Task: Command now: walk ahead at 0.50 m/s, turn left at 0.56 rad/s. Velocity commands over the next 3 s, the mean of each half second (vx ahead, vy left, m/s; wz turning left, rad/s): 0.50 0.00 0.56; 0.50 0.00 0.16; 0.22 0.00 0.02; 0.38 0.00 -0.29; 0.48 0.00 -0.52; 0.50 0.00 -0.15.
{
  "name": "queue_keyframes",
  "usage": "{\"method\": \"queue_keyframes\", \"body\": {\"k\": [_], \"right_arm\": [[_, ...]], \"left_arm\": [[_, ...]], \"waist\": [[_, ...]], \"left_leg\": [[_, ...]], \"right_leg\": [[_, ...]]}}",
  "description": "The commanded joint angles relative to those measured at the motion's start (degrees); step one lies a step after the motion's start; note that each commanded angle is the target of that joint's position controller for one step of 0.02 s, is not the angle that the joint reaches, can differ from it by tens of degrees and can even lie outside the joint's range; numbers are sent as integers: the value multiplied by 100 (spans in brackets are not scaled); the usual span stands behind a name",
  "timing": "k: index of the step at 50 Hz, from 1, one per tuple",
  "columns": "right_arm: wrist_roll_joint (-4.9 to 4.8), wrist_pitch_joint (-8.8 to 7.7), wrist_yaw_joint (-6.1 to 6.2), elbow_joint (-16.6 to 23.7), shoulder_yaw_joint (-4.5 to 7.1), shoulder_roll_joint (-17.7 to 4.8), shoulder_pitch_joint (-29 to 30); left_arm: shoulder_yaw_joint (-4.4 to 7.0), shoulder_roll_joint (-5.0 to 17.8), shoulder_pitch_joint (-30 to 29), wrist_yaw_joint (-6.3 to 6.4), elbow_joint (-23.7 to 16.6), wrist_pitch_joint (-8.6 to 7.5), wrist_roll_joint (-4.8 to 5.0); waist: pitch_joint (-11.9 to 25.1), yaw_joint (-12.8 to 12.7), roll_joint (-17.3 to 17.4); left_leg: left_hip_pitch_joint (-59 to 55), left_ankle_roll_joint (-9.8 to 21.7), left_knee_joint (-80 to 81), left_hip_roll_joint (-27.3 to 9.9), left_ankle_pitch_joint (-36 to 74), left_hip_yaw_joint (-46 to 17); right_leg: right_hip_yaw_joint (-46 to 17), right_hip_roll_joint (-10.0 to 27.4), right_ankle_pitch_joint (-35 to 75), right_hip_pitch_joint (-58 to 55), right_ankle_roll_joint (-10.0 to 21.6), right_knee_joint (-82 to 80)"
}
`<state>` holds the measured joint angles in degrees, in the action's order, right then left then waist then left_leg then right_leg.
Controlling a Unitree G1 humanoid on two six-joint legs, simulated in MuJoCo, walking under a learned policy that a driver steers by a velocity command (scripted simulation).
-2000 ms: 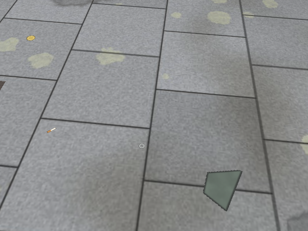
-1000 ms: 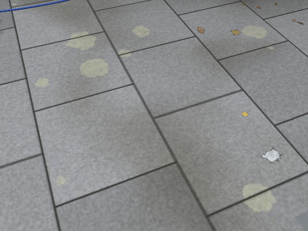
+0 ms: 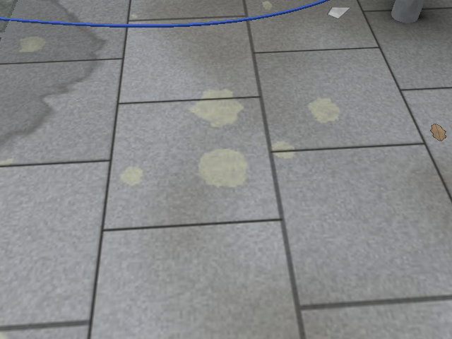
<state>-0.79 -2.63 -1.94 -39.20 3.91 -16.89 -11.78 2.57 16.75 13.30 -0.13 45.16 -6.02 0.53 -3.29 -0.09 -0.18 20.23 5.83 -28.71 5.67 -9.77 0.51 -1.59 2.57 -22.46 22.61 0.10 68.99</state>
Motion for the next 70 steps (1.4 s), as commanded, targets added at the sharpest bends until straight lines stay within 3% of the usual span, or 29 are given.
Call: {"method": "queue_keyframes", "body": {"k": [1, 7, 11, 14, 16, 17, 18, 19, 20, 21, 24, 32, 38, 40, 42, 43, 44, 45, 46, 48, 52, 56, 61, 64, 65, 66, 67, 68, 70], "right_arm": [[58, -100, 83, 436, 174, -638, -83], [-28, -50, 259, 289, 270, -942, -385], [-81, 14, 281, 129, 282, -946, -771], [-63, 42, 303, 126, 285, -895, -735], [-23, 43, 279, 186, 181, -575, -682], [78, 30, 265, 275, 41, -198, -829], [-136, -24, 259, 484, -22, -36, -1537], [-178, -8, 285, 282, 91, -659, -1427], [-124, 27, 282, 348, 173, -914, -851], [-49, 50, 294, 369, 163, -830, -601], [-67, 52, 222, 406, 132, -495, -501], [15, -70, 96, 610, -73, -104, 550], [-54, -135, -26, 853, -60, -231, 1279], [-10, -149, -30, 748, 37, -419, 837], [46, -112, 66, 257, 300, -935, -835], [144, -74, 121, 185, 423, -1579, -1405], [63, -72, 110, 158, 323, -1227, -1497], [49, -98, 88, 158, 206, -961, -1112], [39, -113, 77, 186, 148, -786, -737], [97, -169, 34, 190, 55, -476, -217], [118, -306, 55, 3, 92, -577, -88], [121, -225, 181, -244, 104, -692, -248], [57, -95, 248, -603, 107, -797, -511], [18, -9, 286, -728, 86, -715, -387], [119, -23, 292, -750, 38, -586, -661], [232, -67, 263, -827, -89, -232, -1424], [155, -6, 261, -985, -158, -117, -1603], [35, 103, 267, -946, -61, -504, -1238], [11, 364, 377, -875, 8, -550, -691]], "left_arm": [[209, 733, -33, 6, -519, -76, -116], [44, 310, -990, 4, -791, 23, -139], [93, 493, -1463, -80, -954, -51, -13], [209, 735, -1218, -114, -929, -122, 10], [344, 932, -316, -61, -740, -175, -62], [426, 1244, 509, -13, -682, -175, -129], [524, 1642, 849, -65, -465, -87, -175], [398, 1057, 634, -96, -602, -72, -67], [318, 770, 408, -68, -643, -35, -40], [263, 663, 189, -73, -644, -11, -98], [188, 431, 31, -74, -473, -42, -144], [283, 832, 313, -48, -61, -7, 19], [316, 1032, 809, -42, 308, 171, 129], [336, 1136, 685, -8, 353, 239, 158], [207, 867, 637, 32, 296, 247, 67], [-11, 262, 1083, -3, 60, 150, -55], [14, 435, 999, -28, 153, 29, -9], [147, 853, 569, -71, 8, -29, 162], [139, 833, 243, -70, -66, -46, 185], [168, 721, 210, -42, -18, 30, 35], [127, 436, 244, 0, 27, 233, -42], [10, 166, -444, -42, -136, 188, -106], [46, 377, -916, -162, -267, 158, -98], [154, 612, -361, -159, -59, 125, -190], [234, 954, -122, -106, -14, 109, -235], [237, 1133, 5, -60, -25, 153, -297], [114, 610, 132, -57, 34, 249, -233], [38, 404, 75, -99, 73, 304, -118], [5, 387, -604, -109, 11, 361, -104]], "waist": [[574, -79, 130], [311, 210, 361], [351, 401, 520], [386, 181, 728], [845, -288, 661], [1653, -555, -125], [2115, -164, -2168], [1593, -307, -1332], [969, -430, -828], [681, -348, -410], [340, -118, -656], [129, -307, -375], [-46, -426, -481], [227, -46, -523], [1345, 745, -224], [2150, 640, 1157], [2534, 702, 1292], [1637, 637, 964], [1078, 481, 723], [538, 101, 587], [323, -183, 469], [314, 9, 418], [449, 145, 483], [693, -196, 346], [1045, -170, -93], [1817, 142, -993], [2305, -32, -1369], [2040, -131, -944], [1130, -6, -548]], "left_leg": [[-1354, 1231, 1505, -1569, 1424, -2181], [-348, 826, 1513, -981, 1194, -1318], [-645, 626, 1182, -1156, 403, -1818], [-1044, 473, 653, -1361, 221, -2351], [-787, 180, -363, -961, 351, -2152], [-109, -56, -2039, -540, -683, -1604], [1855, -344, -3759, 17, -2599, -1003], [2448, -436, -4475, -425, -2251, -1184], [2580, -469, -4624, -593, -1723, -1019], [2332, -497, -4495, -765, -1322, -890], [1806, -498, -3845, -1028, -847, -817], [1705, -603, -1391, -1123, 645, -308], [1302, -382, -343, -888, 525, -63], [466, -172, -2, -667, 383, 122], [-2174, 207, -4, -924, 619, -206], [-4286, 1080, 206, -2478, -93, -2782], [-4356, 1329, 991, -2828, -662, -4221], [-3680, 1072, 1103, -2628, -861, -3459], [-2892, 910, 1213, -2363, -559, -2693], [-1669, 742, 1598, -1925, 247, -1819], [-938, 852, 1919, -1777, 2163, -1002], [-807, 565, 1704, -1419, 3311, -143], [-1443, 434, 1268, -1687, 2917, -367], [-1627, 141, 311, -1493, 2743, -425], [-1366, -142, -425, -1084, 2172, -218], [-256, -478, -1609, -662, -164, -129], [266, -751, -2582, -423, -2798, -334], [450, -805, -2889, -566, -3120, -573], [683, -885, -2836, -817, -2639, -510]], "right_leg": [[-331, 395, 370, 1323, -150, -479], [-57, 31, 2224, 753, -500, -2905], [-236, -192, 2655, 383, -415, -3791], [-350, -179, 2016, 63, -172, -4032], [-353, 23, 1822, -1322, 155, -4283], [-1383, 1051, 1407, -2740, 488, -4271], [-4203, 2131, -343, -4083, 1341, -5041], [-4348, 2077, -1507, -3761, 1231, -5299], [-3391, 1866, -1138, -3151, 1009, -5312], [-2698, 1596, -285, -2527, 917, -5353], [-1543, 1101, 970, -1653, 967, -5699], [-320, 980, 2390, -1736, 1128, -6090], [-204, 1279, 2795, -2310, 977, -5817], [-22, 1241, 4033, -2417, 824, -5188], [446, 749, 4072, -1355, 462, -3035], [631, -109, 1347, 942, 38, -726], [-241, -341, -1066, 1718, 45, 183], [-347, -1, -782, 2226, 120, 497], [-193, 254, -261, 2195, 161, 286], [-188, 563, 452, 1634, 91, -336], [-89, 527, 1032, 1237, -177, -955], [110, 278, 2320, 739, -222, -2732], [-34, 39, 2673, 365, -15, -3712], [68, -120, 2936, -498, 265, -4411], [-290, 317, 5194, -1344, 448, -4361], [-1279, 1333, 6809, -3025, 1186, -3908], [-2095, 1877, 6332, -3312, 1809, -4140], [-2160, 1711, 4715, -2791, 1722, -4506], [-1870, 1440, 2418, -1669, 1372, -5051]]}}
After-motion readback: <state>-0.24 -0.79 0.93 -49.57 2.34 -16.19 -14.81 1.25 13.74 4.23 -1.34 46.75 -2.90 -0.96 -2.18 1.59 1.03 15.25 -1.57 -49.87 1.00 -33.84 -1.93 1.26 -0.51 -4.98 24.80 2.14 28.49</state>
